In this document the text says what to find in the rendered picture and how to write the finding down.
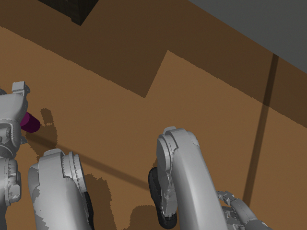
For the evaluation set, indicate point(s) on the left robot foot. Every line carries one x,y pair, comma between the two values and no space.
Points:
90,211

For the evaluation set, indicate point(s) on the right robot arm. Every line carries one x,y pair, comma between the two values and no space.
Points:
257,225

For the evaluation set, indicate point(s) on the left robot hand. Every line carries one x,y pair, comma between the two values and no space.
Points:
14,106

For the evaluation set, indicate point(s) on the can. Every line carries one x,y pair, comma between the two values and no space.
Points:
29,123

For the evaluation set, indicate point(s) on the right robot hand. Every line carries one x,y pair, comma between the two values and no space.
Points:
239,214

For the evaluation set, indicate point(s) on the left robot arm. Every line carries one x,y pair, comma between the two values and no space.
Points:
10,177

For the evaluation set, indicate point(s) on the right robot foot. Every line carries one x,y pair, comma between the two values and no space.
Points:
155,190

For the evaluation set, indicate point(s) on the bookshelf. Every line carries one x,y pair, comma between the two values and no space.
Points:
77,10

